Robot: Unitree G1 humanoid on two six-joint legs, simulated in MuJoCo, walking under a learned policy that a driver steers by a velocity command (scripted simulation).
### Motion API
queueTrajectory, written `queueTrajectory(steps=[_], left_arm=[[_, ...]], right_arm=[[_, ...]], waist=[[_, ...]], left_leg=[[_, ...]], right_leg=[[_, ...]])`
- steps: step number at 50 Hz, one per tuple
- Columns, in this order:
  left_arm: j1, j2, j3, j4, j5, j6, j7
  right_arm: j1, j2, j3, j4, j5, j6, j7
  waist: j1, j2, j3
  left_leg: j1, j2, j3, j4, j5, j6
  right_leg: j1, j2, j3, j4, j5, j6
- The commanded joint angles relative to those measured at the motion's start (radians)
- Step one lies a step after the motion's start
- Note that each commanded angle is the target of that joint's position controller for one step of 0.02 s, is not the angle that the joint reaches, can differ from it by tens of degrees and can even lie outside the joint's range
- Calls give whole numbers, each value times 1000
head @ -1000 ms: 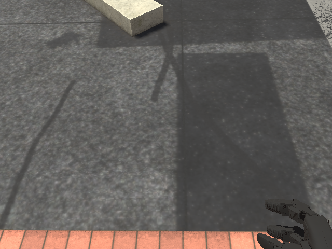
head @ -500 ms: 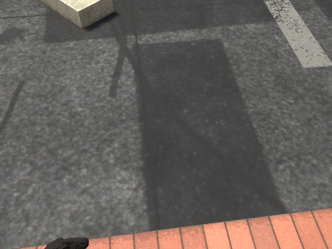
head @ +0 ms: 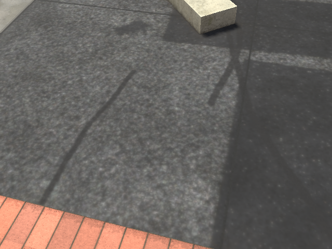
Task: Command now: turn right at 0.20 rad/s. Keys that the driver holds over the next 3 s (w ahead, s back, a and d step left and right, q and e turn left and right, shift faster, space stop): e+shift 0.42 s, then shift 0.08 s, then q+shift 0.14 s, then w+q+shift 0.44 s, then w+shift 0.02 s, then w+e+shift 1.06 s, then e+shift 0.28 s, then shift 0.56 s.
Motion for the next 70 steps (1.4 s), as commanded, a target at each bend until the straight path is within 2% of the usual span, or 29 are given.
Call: queueTrajectory(steps=[1, 2, 3, 6, 9, 14, 16, 17, 18, 19, 21, 26, 30, 32, 34, 36, 41, 48, 51, 56, 59, 60, 61, 62, 63, 65, 67, 68, 70], left_arm=[[-25, 153, 24, -87, 2, -39, -8], [22, 124, 19, -106, 9, -50, -13], [0, 135, 23, -106, -3, -44, -10], [-49, 149, 55, -143, -12, 8, 5], [-17, 84, 54, -162, -6, 60, 17], [4, 89, 75, -199, -22, 70, -5], [136, 114, 102, -156, -13, 58, -10], [151, 292, 145, -184, 0, 33, -6], [133, 354, 143, -229, 27, -4, -31], [93, 325, 139, -235, 40, -23, -36], [2, 244, 107, -247, -11, -15, -3], [-81, 135, 45, -273, -1, 13, 50], [-8, 29, 4, -174, 11, 4, 46], [-23, 69, 20, -173, 39, -8, 49], [57, 170, 66, -159, 27, -19, 41], [112, 160, 77, -138, 10, -36, 30], [98, 111, 84, -106, 26, -125, 23], [185, 104, 91, -15, 22, -177, 20], [152, 114, 86, -11, 21, -161, 39], [234, 142, 83, 49, -13, -120, 33], [230, 251, 88, 81, -7, -90, 31], [227, 239, 86, 124, -16, -102, 22], [231, 144, 72, 97, -1, -122, 23], [387, 103, 47, 92, -16, -155, 8], [298, 172, 64, 16, -73, -173, -1], [82, 164, 63, -58, -76, -152, 53], [172, 111, 61, 12, -43, -119, 48], [216, 64, 68, 37, -42, -103, 35], [143, 70, 74, 6, -32, -84, 28]], right_arm=[[132, -243, -74, -61, -8, -22, -23], [106, -258, -87, -42, -11, -11, -27], [70, -197, -78, -51, -10, -7, -22], [91, -205, -96, -35, -2, -23, -20], [-1, -184, -100, -20, 9, -38, -24], [-63, -197, -104, 15, 27, -37, -21], [-72, -162, -96, 28, 38, -29, -22], [-71, -94, -79, -18, -2, -19, -23], [-157, -111, -75, -67, -4, -42, -23], [-202, -157, -86, -74, 13, -57, -30], [-165, -195, -108, -31, -14, -58, -50], [-47, -131, -76, 34, -17, -29, -15], [45, -82, -50, 100, 10, -23, 10], [31, -105, -57, 104, 22, -27, 12], [39, -166, -76, 93, 51, -29, 7], [-22, -192, -88, 53, 78, -42, -4], [87, -158, -97, 84, 26, -95, 7], [22, -132, -87, 72, 26, -135, 41], [-48, -99, -70, 41, 19, -130, 80], [-142, -77, -51, 16, 37, -119, 110], [212, -199, -114, 125, 39, -115, 89], [381, -254, -150, 175, 33, -110, 71], [461, -264, -121, 223, 4, -119, 68], [425, -248, -87, 162, -25, -139, 76], [514, -255, -110, 203, 4, -138, 88], [326, -217, -106, 237, 4, -164, 76], [135, -99, -74, 206, -20, -215, 79], [105, -77, -67, 229, -16, -223, 73], [85, -86, -64, 245, 3, -234, 51]], waist=[[-65, -34, -126], [-20, 155, -199], [-37, 210, -211], [-72, 166, -131], [-18, 149, -80], [3, 137, -103], [52, -3, -94], [11, -356, -22], [44, -337, -129], [52, -217, -98], [-15, -99, -55], [-68, -68, -140], [-43, -116, -126], [-26, -131, -104], [23, -185, -70], [68, -193, 104], [16, -134, 53], [46, -100, 85], [48, -81, 125], [73, -74, 221], [-139, -112, 54], [-265, -40, -39], [-261, 146, -78], [-167, 276, -295], [-240, 267, -473], [-152, 21, -146], [-37, -12, 13], [15, -13, 47], [14, 55, 96]], left_leg=[[424, 109, -81, -138, 661, 104], [466, 207, -121, -82, 791, 234], [389, 245, -172, -145, 651, 294], [290, 335, -202, -242, 512, 337], [161, 305, -56, -263, 411, 270], [75, 309, 93, -138, 273, 180], [-64, 220, 201, 164, 63, 97], [-440, 48, 227, 574, -448, -7], [-521, -60, -7, 707, -505, -3], [-553, -61, -61, 743, -451, 8], [-552, -30, -92, 716, -267, 13], [-354, -33, -37, 741, 8, -24], [-225, -23, -78, 533, 55, -26], [-159, -67, -108, 523, 79, -28], [-306, -80, -100, 578, -1, -19], [-625, -62, -215, 561, -37, 13], [-610, -2, -193, 544, 134, 42], [-695, 45, -166, 322, 433, 92], [-389, 28, -33, 75, 717, 88], [-276, 15, 32, -97, 578, 139], [202, -62, 126, -75, 212, 185], [559, -18, 82, -159, 400, 244], [819, 111, -99, 1, 494, 291], [966, 197, -131, 319, 798, 295], [950, 328, -377, -21, 363, 420], [578, 352, -561, -376, -377, 356], [230, 331, -472, -283, -56, 269], [78, 262, -269, -281, 72, 223], [29, 246, -148, -353, 199, 195]], right_leg=[[-183, -91, 206, 37, 410, -62], [-277, -26, 151, 107, 130, -3], [-257, -7, 135, 134, -27, 33], [-354, 18, 125, 476, -246, 62], [-298, -22, 127, 446, -169, 56], [-124, 15, 40, 252, -27, -13], [67, 67, 86, -18, 156, -85], [203, -181, 610, -142, 648, -215], [205, -312, 865, -228, 780, -382], [197, -304, 834, -246, 619, -397], [170, -226, 701, -175, 513, -286], [56, -145, 468, -85, 778, -211], [61, -109, 327, -81, 779, -154], [33, -136, 309, -79, 808, -162], [121, -194, 435, -197, 262, -202], [229, -264, 611, -302, -230, -218], [256, -252, 460, -280, -35, -169], [301, -249, 228, -173, 133, -104], [38, -215, 38, -160, 17, -72], [102, -259, -37, -46, 167, -42], [109, -287, -4, 367, 827, -69], [-62, -212, -6, 724, 812, -33], [-446, -53, 87, 1297, -333, 3], [-566, 25, 396, 1452, -463, -42], [-601, 63, 430, 1297, -281, 0], [-687, -45, 278, 1115, -29, 8], [-579, -114, 363, 979, 213, -23], [-496, -131, 371, 841, 296, -8], [-486, -166, 359, 671, 288, 7]])
Next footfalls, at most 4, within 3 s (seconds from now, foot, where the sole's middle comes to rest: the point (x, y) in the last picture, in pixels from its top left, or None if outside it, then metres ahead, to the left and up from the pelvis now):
0.32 right None -0.01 -0.10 -0.76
1.20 left None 0.44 0.15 -0.91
1.70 right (193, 191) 0.88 -0.04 -1.06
2.04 left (185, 131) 1.29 0.00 -1.06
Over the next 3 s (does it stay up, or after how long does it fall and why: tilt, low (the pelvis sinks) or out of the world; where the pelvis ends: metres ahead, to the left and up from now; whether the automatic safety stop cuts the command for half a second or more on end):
stays up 1.36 -0.28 -0.29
